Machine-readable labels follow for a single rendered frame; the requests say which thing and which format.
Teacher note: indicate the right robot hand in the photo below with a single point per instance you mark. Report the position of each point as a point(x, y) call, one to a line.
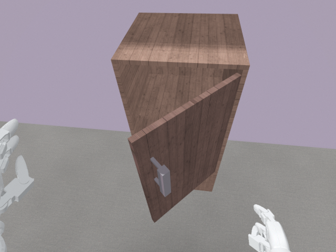
point(272, 234)

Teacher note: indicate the left robot hand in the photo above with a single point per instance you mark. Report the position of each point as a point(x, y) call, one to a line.
point(19, 186)

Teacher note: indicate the handle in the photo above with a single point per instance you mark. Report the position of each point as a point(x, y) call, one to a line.
point(163, 180)

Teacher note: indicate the cupboard door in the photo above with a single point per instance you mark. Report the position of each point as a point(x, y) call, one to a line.
point(187, 141)

